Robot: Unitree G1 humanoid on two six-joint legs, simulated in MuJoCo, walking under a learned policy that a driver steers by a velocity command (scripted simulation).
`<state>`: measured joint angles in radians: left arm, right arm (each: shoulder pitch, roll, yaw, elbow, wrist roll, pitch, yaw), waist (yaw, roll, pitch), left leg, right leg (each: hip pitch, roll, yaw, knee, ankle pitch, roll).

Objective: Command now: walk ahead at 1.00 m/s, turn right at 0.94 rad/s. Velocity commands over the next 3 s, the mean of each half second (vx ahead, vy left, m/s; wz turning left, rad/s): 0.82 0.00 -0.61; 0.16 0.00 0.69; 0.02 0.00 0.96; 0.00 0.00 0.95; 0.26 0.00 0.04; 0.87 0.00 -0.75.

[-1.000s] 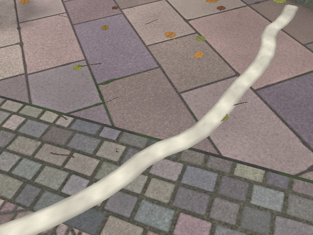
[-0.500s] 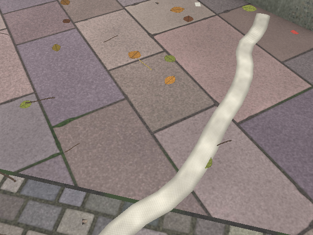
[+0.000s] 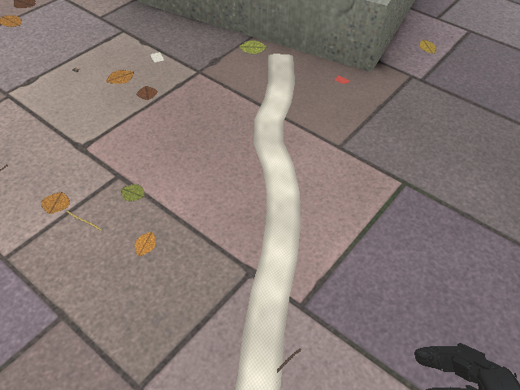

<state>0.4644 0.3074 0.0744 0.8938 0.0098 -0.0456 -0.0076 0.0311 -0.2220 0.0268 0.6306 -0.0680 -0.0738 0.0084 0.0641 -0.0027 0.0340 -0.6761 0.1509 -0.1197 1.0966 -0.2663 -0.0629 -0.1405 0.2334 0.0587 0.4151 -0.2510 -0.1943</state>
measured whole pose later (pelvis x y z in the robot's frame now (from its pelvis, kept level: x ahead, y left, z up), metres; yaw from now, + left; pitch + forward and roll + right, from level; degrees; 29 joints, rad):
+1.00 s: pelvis +0.58 +0.04 -0.01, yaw +8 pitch +1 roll -3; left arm 0.09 0.32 0.09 0.77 -0.01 -0.01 0.01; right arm 0.18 -0.34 -0.10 0.61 0.01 0.07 0.01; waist 0.00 0.00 0.04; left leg -0.41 0.05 0.04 0.65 -0.26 0.03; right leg -0.30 -0.14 -0.25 0.64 -0.35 0.06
